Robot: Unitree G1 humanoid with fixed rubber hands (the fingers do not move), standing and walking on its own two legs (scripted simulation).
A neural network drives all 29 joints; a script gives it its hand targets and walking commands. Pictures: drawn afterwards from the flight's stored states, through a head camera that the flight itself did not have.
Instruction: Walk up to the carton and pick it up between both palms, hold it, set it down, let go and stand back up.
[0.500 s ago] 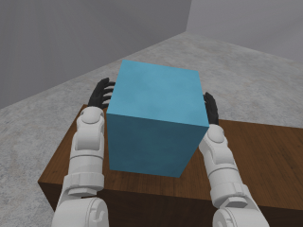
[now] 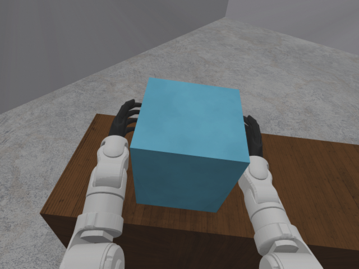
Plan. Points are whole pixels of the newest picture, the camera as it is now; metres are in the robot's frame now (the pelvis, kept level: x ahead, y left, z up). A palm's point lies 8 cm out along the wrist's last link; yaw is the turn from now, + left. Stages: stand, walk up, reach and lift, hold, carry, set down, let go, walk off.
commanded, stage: set down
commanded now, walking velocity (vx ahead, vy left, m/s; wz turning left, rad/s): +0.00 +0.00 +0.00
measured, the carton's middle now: (184, 149) +0.39 -0.01 +0.08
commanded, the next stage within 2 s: none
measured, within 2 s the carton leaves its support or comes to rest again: neither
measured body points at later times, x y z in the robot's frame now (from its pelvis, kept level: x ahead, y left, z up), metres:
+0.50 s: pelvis -0.01 +0.01 +0.00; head +0.00 +0.04 +0.45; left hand +0.40 +0.14 +0.10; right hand +0.36 -0.17 +0.09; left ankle -0.01 +0.13 -0.75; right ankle -0.03 -0.12 -0.75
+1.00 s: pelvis +0.01 +0.00 +0.00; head +0.04 +0.03 +0.45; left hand +0.42 +0.13 +0.07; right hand +0.38 -0.17 +0.06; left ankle -0.01 +0.12 -0.75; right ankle -0.03 -0.12 -0.75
